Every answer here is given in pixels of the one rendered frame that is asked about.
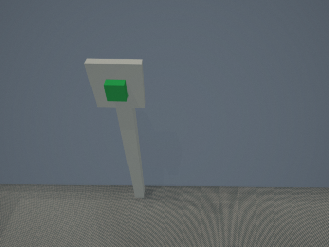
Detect button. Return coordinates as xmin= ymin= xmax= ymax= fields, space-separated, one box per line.
xmin=104 ymin=80 xmax=128 ymax=102

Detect panel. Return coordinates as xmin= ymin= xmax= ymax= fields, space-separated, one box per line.
xmin=84 ymin=59 xmax=146 ymax=198

